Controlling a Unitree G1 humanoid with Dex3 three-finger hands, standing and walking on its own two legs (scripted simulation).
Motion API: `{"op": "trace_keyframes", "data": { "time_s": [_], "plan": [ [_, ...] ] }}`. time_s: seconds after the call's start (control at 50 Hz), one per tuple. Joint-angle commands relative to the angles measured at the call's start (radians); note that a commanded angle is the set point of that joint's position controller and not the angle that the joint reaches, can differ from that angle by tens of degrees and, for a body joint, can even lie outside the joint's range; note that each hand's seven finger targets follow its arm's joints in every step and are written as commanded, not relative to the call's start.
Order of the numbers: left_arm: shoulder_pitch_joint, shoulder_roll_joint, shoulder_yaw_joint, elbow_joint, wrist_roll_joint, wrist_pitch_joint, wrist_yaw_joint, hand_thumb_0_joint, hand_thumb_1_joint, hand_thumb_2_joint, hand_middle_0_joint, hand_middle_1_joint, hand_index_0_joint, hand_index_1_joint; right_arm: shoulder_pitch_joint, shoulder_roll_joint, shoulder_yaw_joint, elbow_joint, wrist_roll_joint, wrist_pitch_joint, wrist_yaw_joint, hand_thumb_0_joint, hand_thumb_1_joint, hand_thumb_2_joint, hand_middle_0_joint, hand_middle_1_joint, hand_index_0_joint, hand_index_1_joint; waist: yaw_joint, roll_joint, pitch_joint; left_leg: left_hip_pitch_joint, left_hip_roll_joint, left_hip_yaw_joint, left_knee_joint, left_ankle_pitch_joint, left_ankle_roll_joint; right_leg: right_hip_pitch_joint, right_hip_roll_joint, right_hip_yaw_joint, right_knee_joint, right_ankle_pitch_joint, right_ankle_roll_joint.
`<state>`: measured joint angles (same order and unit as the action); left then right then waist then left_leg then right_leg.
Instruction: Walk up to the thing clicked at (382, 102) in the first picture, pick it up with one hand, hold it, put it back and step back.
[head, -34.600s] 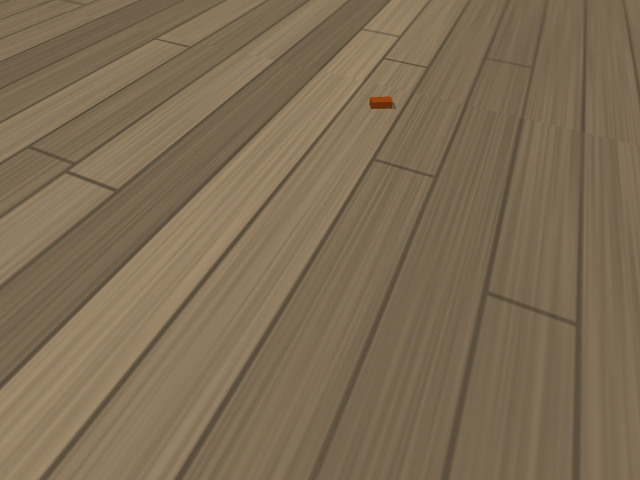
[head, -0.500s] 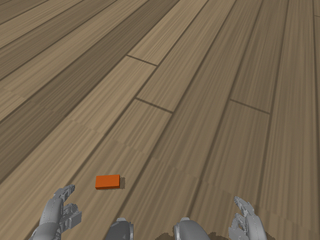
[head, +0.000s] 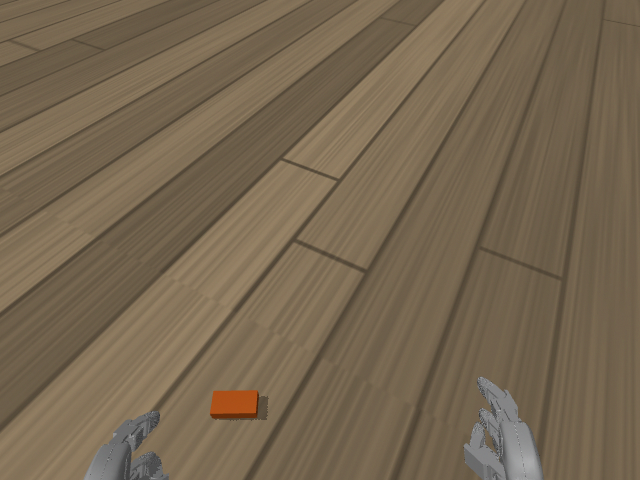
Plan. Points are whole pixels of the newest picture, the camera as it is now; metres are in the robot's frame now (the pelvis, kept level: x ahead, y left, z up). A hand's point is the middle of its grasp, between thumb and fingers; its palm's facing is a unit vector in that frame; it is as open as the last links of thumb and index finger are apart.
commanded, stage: home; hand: left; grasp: from above
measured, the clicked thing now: (235, 404) +0.47 +0.21 -0.69
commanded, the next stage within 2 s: stand in 1.76 s
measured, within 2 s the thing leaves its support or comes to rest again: neither
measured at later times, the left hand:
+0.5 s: hand out of the picture +0.16 +0.18 -0.05, palm faces +0.03 -0.98 -0.20, open 7.4 cm
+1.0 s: hand out of the picture +0.16 +0.18 -0.05, palm faces +0.03 -0.98 -0.20, open 7.4 cm
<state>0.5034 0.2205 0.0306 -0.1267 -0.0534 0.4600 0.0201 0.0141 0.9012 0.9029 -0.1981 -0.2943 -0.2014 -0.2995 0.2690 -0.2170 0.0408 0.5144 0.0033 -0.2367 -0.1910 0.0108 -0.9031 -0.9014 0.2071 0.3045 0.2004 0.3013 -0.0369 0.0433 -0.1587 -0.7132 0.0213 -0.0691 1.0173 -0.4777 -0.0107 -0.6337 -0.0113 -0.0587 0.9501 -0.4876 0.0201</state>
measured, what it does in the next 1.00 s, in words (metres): stands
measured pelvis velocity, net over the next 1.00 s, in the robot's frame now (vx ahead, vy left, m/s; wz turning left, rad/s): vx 0.00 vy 0.00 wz -0.01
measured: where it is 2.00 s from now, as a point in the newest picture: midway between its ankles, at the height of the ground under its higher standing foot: outside the picture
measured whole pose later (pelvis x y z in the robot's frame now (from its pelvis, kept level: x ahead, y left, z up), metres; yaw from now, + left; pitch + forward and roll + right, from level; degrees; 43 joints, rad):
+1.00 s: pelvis +0.00 +0.00 +0.00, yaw +0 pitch +10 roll -3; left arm 0.50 0.23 0.03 -0.14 -0.05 0.46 0.02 0.01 0.90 0.90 -0.20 -0.29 -0.20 -0.30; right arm 0.29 -0.22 0.04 0.54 0.00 -0.24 -0.19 0.01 -0.90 -0.90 0.21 0.30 0.20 0.30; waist -0.04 0.05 -0.16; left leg -0.72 0.02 -0.06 1.03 -0.48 -0.01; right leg -0.64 -0.01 -0.05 0.96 -0.49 0.02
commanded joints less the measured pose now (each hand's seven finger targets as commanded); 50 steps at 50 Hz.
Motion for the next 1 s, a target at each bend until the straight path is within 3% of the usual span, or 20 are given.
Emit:
{"op": "trace_keyframes", "data": {
  "time_s": [0.0,0.08,0.22,0.3,0.48,0.64,0.66,0.7,0.8,0.82,0.98],
  "plan": [
    [-0.023,0.107,0.067,-0.204,0.010,-0.061,0.006,0.000,0.900,0.899,-0.200,-0.299,-0.200,-0.299,-0.049,-0.122,-0.056,-0.137,0.000,-0.060,-0.007,0.000,-0.900,-0.900,0.200,0.300,0.200,0.300,-0.006,0.012,-0.084,0.136,-0.024,0.026,-0.160,0.231,0.021,0.036,0.032,-0.012,-0.158,0.228,-0.016],
    [-0.013,0.102,0.058,-0.201,0.013,-0.059,0.009,0.000,0.900,0.900,-0.200,-0.299,-0.200,-0.299,-0.048,-0.123,-0.055,-0.136,0.000,-0.057,-0.005,0.000,-0.900,-0.900,0.200,0.300,0.200,0.300,-0.007,0.010,-0.104,0.152,-0.022,0.023,-0.162,0.263,0.020,0.044,0.036,-0.015,-0.149,0.253,-0.019],
    [-0.022,0.100,0.056,-0.194,0.010,-0.056,0.011,0.000,0.899,0.900,-0.200,-0.299,-0.200,-0.299,-0.054,-0.124,-0.056,-0.134,-0.001,-0.056,-0.005,0.000,-0.900,-0.900,0.200,0.300,0.200,0.300,-0.005,0.027,-0.072,0.132,-0.017,0.013,-0.181,0.201,0.018,0.021,0.038,-0.020,-0.155,0.197,-0.020],
    [-0.016,0.104,0.063,-0.203,0.005,-0.056,0.011,0.000,0.900,0.900,-0.200,-0.299,-0.200,-0.299,-0.046,-0.124,-0.057,-0.135,0.001,-0.056,-0.006,0.000,-0.900,-0.900,0.200,0.300,0.200,0.300,-0.001,0.001,-0.099,0.138,-0.016,0.017,-0.171,0.240,0.018,0.044,0.038,-0.019,-0.151,0.224,-0.020],
    [-0.035,0.102,0.056,-0.198,0.009,-0.054,0.007,0.000,0.900,0.900,-0.200,-0.300,-0.200,-0.299,-0.056,-0.130,-0.057,-0.137,0.002,-0.059,-0.002,0.000,-0.900,-0.900,0.200,0.299,0.200,0.299,0.004,0.031,-0.046,0.113,-0.003,-0.012,-0.216,0.101,0.013,-0.008,0.041,-0.026,-0.145,0.117,-0.021],
    [-0.032,0.102,0.055,-0.203,0.005,-0.053,0.002,0.000,0.900,0.900,-0.200,-0.299,-0.200,-0.299,-0.048,-0.127,-0.057,-0.138,0.002,-0.065,-0.005,0.000,-0.900,-0.900,0.200,0.300,0.200,0.300,-0.012,0.024,-0.074,0.122,-0.013,0.018,-0.186,0.129,0.019,0.002,0.037,-0.013,-0.155,0.135,-0.019],
    [-0.036,0.106,0.060,-0.210,0.006,-0.054,0.004,0.000,0.900,0.900,-0.200,-0.299,-0.200,-0.299,-0.048,-0.124,-0.056,-0.136,0.003,-0.065,-0.006,0.000,-0.900,-0.900,0.200,0.300,0.200,0.300,-0.001,0.017,-0.065,0.110,-0.014,0.017,-0.187,0.127,0.018,0.006,0.036,-0.016,-0.156,0.130,-0.019],
    [-0.030,0.104,0.061,-0.196,0.009,-0.055,0.005,0.000,0.900,0.900,-0.200,-0.299,-0.200,-0.299,-0.052,-0.121,-0.055,-0.137,0.002,-0.064,-0.007,0.000,-0.900,-0.900,0.200,0.300,0.200,0.300,-0.003,0.017,-0.058,0.106,-0.013,0.016,-0.190,0.108,0.018,-0.001,0.037,-0.014,-0.159,0.113,-0.018],
    [-0.026,0.105,0.058,-0.216,0.004,-0.056,0.003,0.000,0.900,0.900,-0.200,-0.299,-0.200,-0.299,-0.046,-0.122,-0.056,-0.133,0.002,-0.069,-0.009,0.000,-0.900,-0.900,0.200,0.300,0.200,0.300,-0.003,0.020,-0.096,0.127,-0.015,0.021,-0.172,0.173,0.019,0.016,0.035,-0.011,-0.150,0.168,-0.019],
    [-0.033,0.109,0.057,-0.206,0.006,-0.056,0.004,0.000,0.900,0.900,-0.200,-0.300,-0.200,-0.299,-0.054,-0.124,-0.056,-0.136,0.003,-0.067,-0.009,0.000,-0.900,-0.900,0.200,0.299,0.200,0.299,-0.005,0.012,-0.063,0.107,-0.015,0.020,-0.177,0.153,0.020,0.012,0.034,-0.013,-0.155,0.153,-0.017],
    [-0.022,0.109,0.059,-0.203,0.007,-0.055,0.005,0.000,0.900,0.900,-0.200,-0.300,-0.200,-0.299,-0.053,-0.123,-0.056,-0.135,0.003,-0.064,-0.009,0.000,-0.900,-0.900,0.200,0.299,0.200,0.299,0.000,-0.005,-0.067,0.106,-0.017,0.027,-0.164,0.180,0.023,0.023,0.032,-0.010,-0.159,0.179,-0.015]
  ]
}}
